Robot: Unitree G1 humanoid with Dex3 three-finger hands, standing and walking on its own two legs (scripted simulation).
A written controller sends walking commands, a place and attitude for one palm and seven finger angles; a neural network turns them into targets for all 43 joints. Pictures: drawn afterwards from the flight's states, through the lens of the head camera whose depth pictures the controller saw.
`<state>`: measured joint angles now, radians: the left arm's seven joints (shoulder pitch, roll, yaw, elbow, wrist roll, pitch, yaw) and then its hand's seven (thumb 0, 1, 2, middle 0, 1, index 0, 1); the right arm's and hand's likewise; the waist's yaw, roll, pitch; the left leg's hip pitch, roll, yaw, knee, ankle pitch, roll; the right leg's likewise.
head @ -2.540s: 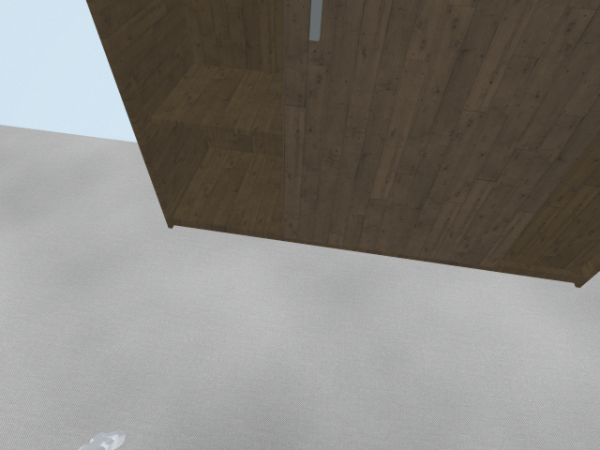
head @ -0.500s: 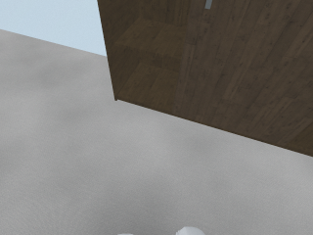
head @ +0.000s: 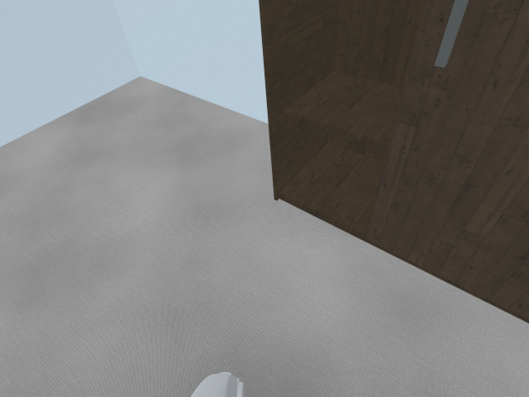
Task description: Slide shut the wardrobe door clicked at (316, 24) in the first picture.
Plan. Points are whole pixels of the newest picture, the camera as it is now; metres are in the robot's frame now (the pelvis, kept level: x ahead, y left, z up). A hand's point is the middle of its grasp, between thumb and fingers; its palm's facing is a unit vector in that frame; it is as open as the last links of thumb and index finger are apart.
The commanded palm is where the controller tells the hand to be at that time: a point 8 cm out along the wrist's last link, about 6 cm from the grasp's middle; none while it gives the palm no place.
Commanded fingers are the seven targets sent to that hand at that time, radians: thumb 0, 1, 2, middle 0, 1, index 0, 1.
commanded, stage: walk to a spot facing it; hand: right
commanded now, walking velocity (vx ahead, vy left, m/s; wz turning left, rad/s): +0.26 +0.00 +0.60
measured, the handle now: (461, 7) +0.84 -0.42 +0.23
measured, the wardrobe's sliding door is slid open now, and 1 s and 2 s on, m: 0.50 0.50 0.50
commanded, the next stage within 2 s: none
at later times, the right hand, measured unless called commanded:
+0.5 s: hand (329, 320) +0.32 -0.10 -0.19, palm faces -0.33 +0.92 -0.19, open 7.3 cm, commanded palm none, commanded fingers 0.00 -0.90 -0.90 0.20 0.30 0.20 0.30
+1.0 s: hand (340, 260) +0.46 -0.14 -0.18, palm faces -0.50 +0.85 -0.20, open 7.4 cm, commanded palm none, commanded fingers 0.00 -0.90 -0.90 0.20 0.30 0.20 0.30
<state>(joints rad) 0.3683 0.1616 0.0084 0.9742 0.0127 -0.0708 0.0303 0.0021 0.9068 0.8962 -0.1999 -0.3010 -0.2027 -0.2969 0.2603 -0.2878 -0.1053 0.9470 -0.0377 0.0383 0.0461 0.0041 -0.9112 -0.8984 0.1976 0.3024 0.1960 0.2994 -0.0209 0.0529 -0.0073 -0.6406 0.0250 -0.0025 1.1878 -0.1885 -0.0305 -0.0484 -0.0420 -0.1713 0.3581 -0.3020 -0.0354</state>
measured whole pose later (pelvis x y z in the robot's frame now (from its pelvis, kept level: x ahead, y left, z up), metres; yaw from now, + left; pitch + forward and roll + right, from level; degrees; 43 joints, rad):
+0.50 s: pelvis +0.16 +0.04 -0.02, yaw +19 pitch -1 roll +1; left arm 0.30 0.15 0.04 0.98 0.02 -0.01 0.01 0.01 0.91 0.90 -0.20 -0.30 -0.20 -0.30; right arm 0.17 -0.21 -0.06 0.94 -0.02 -0.02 0.00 0.00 -0.92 -0.90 0.20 0.30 0.20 0.30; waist 0.05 0.02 0.10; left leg -0.33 -0.10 0.08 0.56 -0.21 0.11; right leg -0.54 -0.18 -0.04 1.24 -0.35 0.06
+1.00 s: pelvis +0.31 +0.02 +0.00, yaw +37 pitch -1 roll +2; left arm 0.16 0.16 0.01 0.89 0.02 -0.02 0.02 0.00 0.91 0.90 -0.20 -0.30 -0.21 -0.30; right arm 0.28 -0.26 -0.10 0.94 -0.02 0.07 0.03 0.00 -0.91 -0.90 0.20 0.30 0.20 0.30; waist -0.05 0.04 0.05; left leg -0.52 0.05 0.05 1.14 -0.39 -0.06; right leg -0.21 -0.12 -0.24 0.49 -0.26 -0.02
